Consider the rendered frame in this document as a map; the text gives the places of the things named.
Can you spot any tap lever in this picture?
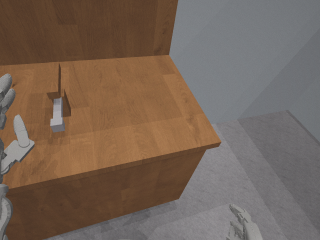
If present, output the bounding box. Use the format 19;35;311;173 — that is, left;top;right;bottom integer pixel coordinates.
50;97;65;133

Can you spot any counter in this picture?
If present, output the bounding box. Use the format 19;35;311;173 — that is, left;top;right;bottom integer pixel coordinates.
0;0;221;240

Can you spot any left robot hand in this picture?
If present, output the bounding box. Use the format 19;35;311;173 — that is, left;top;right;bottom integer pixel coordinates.
0;73;35;184

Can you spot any left robot forearm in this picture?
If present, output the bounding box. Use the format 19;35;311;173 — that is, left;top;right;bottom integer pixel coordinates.
0;184;13;240

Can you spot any right robot hand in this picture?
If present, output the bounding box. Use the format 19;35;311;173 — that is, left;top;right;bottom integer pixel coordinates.
226;203;264;240

